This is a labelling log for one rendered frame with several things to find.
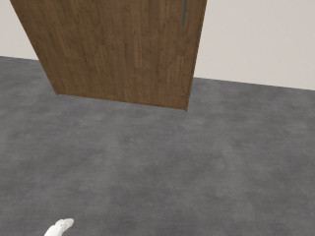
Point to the robot left hand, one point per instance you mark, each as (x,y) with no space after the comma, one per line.
(59,227)

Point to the wardrobe door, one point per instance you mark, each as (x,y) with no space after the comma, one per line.
(150,53)
(71,37)

